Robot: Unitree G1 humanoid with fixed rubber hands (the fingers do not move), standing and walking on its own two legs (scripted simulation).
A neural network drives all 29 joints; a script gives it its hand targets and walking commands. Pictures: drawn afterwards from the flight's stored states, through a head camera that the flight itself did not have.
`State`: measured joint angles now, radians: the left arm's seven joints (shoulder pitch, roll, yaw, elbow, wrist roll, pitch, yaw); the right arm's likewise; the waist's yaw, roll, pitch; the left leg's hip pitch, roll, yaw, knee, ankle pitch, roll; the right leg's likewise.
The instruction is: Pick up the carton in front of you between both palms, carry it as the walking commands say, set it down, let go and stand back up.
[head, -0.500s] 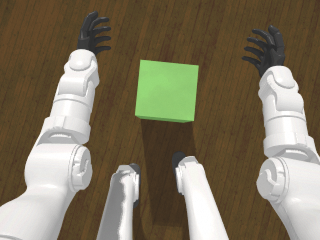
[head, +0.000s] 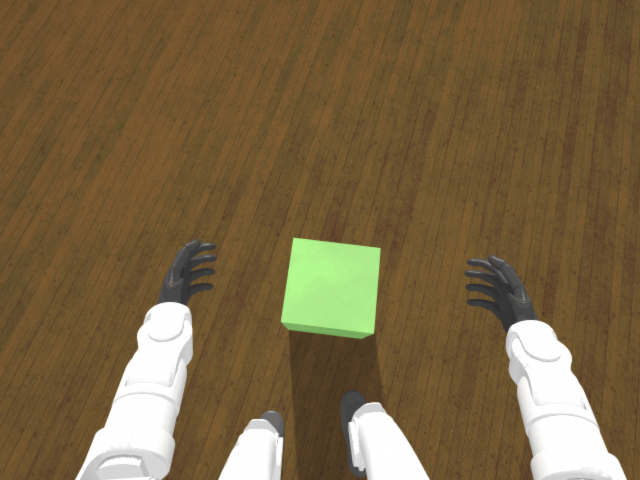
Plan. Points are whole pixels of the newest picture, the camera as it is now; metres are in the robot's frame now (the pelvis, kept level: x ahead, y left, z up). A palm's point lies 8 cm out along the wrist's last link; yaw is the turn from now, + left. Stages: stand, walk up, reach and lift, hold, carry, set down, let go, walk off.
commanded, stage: let go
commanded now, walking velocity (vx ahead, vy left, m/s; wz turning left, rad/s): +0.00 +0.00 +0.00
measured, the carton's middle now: (330, 292) +0.43 -0.04 -0.60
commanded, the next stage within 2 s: stand in 0.88 s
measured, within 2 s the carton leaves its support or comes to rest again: neither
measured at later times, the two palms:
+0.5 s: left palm (50, 437) +0.20 +0.27 -0.02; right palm (523, 434) +0.18 -0.20 -0.02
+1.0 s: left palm (52, 456) +0.18 +0.27 -0.03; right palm (565, 425) +0.19 -0.25 -0.02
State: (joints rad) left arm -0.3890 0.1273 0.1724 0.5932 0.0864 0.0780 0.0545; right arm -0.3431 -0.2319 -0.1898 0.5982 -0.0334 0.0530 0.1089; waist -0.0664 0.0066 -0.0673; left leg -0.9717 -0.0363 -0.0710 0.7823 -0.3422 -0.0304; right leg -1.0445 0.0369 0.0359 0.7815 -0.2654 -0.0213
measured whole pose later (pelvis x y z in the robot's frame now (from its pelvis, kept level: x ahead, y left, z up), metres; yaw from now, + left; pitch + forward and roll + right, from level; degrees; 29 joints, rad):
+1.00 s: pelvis +0.03 +0.02 +0.04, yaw +0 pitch -2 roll -1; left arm 0.21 0.25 0.03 0.59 0.04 0.06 0.01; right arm 0.21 -0.28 -0.05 0.51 -0.03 0.11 -0.01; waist -0.01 0.02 0.03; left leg -0.14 -0.01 -0.07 0.53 -0.35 0.00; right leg -0.20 0.04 0.03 0.51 -0.28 -0.01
